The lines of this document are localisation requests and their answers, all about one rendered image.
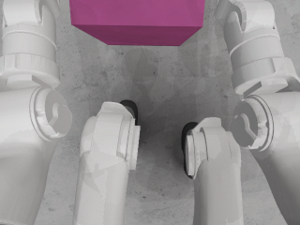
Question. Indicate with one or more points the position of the robot right shin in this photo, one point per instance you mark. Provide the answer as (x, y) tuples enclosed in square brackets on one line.
[(214, 122)]

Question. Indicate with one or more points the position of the left robot forearm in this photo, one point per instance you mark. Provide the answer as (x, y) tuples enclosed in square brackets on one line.
[(29, 44)]

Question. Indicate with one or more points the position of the carton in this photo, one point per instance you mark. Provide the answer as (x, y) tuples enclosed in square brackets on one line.
[(138, 22)]

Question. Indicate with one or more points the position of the left robot upper arm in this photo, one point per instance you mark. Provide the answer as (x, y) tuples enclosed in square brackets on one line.
[(32, 121)]

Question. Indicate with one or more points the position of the right robot upper arm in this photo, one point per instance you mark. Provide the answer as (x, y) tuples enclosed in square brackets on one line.
[(268, 125)]

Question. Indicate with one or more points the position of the robot right foot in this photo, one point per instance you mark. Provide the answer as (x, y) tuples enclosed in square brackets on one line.
[(186, 132)]

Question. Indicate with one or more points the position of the right robot forearm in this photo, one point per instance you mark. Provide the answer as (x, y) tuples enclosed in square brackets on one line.
[(258, 62)]

